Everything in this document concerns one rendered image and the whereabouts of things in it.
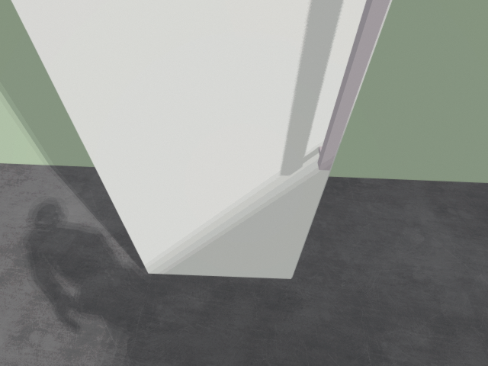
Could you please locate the handle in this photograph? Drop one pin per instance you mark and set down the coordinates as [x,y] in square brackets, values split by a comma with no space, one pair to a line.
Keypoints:
[368,29]

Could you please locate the fridge door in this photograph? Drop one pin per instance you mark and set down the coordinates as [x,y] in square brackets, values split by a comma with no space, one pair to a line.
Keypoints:
[203,119]

